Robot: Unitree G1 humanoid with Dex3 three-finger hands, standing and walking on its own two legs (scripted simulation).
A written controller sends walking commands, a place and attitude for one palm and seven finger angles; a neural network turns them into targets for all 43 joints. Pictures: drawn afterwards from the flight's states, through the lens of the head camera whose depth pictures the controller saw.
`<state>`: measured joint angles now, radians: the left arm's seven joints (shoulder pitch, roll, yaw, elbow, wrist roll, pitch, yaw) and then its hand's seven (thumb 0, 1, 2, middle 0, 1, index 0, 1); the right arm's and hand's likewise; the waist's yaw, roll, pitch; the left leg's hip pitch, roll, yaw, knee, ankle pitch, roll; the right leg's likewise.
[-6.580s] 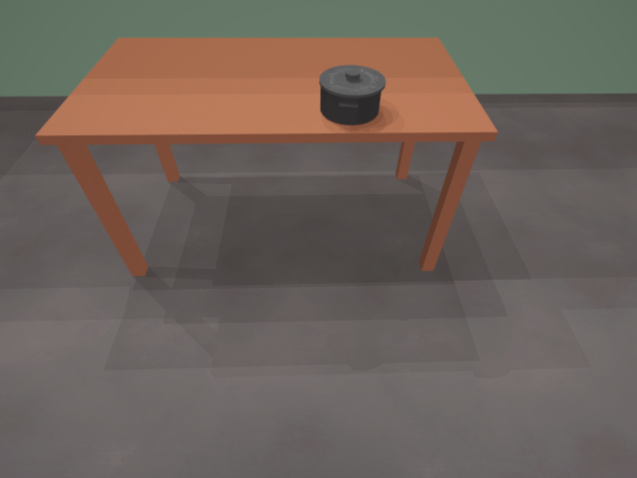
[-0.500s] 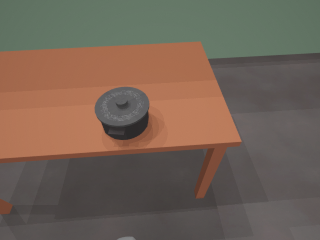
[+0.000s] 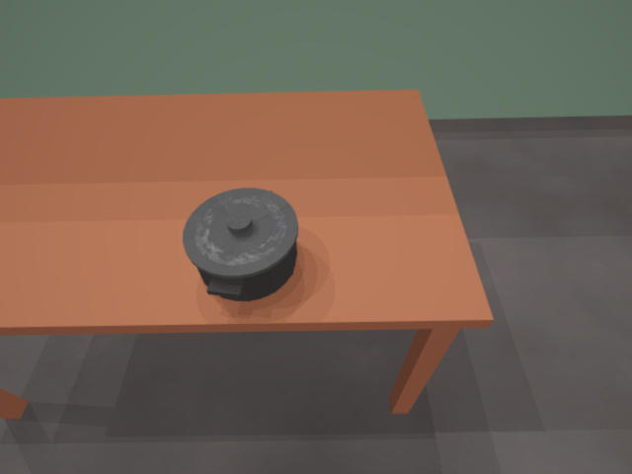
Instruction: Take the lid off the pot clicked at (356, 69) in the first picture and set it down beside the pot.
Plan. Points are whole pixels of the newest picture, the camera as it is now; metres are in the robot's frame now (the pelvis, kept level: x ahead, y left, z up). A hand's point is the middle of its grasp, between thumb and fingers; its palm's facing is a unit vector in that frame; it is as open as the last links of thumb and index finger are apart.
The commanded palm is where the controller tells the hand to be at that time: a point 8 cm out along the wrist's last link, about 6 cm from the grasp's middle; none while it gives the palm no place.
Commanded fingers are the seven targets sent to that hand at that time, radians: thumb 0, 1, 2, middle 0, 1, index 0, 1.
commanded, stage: come to a stop and stand still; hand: left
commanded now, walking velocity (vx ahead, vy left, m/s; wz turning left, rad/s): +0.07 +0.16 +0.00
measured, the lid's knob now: (239, 222) +0.47 +0.17 +0.01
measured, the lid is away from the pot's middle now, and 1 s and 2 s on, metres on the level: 0.00 0.00 0.00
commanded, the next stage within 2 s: look again from close up in 0.70 s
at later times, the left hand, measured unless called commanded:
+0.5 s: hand out of the picture -0.04 +0.21 -0.17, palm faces +0.10 -0.97 -0.22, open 7.4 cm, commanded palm none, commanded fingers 0.00 0.90 0.90 -0.20 -0.30 -0.20 -0.30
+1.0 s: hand out of the picture -0.07 +0.19 -0.18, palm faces +0.03 -0.98 -0.18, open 7.4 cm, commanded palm none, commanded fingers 0.00 0.90 0.90 -0.20 -0.30 -0.20 -0.30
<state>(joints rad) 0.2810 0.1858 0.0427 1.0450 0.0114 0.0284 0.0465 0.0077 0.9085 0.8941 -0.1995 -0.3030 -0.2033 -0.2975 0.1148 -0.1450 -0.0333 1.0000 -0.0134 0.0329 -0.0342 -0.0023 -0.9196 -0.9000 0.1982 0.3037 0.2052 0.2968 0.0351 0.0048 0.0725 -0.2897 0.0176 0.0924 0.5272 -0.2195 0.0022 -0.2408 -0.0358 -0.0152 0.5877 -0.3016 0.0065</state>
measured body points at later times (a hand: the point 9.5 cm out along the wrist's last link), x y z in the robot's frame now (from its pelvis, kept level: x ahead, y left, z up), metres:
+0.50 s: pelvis -0.04 +0.02 +0.01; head -0.05 +0.03 +0.46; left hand -0.04 +0.26 -0.15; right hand +0.00 -0.21 -0.15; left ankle -0.06 +0.15 -0.73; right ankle -0.01 -0.11 -0.73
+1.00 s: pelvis -0.04 +0.03 +0.00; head -0.05 +0.03 +0.45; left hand -0.07 +0.25 -0.16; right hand -0.04 -0.18 -0.16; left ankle -0.06 +0.15 -0.73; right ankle -0.01 -0.11 -0.73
